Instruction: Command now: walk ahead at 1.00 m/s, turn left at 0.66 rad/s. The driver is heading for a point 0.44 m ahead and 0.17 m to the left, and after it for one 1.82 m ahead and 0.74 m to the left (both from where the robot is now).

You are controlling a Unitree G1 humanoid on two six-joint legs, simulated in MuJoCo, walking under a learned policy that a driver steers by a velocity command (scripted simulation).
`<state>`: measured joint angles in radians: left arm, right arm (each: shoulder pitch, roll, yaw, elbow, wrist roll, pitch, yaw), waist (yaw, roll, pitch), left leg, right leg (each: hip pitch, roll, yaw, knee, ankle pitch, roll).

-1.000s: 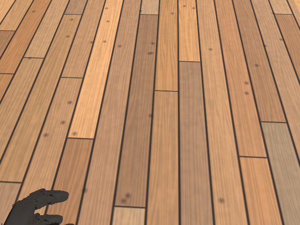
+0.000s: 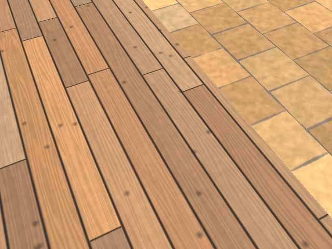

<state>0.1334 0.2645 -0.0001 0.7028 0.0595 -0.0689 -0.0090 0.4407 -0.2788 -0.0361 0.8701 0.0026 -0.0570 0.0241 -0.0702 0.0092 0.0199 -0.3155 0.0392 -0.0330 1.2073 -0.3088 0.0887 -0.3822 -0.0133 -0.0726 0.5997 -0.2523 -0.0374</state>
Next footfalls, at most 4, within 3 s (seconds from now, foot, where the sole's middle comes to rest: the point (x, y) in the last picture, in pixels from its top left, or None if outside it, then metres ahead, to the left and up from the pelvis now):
0.30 left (140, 248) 0.49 0.11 -0.77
0.76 right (150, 193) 0.71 0.06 -0.77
1.08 left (130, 247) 0.49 0.15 -0.77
1.50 right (181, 201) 0.67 -0.06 -0.77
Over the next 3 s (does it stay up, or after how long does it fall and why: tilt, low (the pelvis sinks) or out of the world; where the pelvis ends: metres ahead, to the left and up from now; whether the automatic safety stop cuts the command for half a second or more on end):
stays up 0.63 0.09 0.01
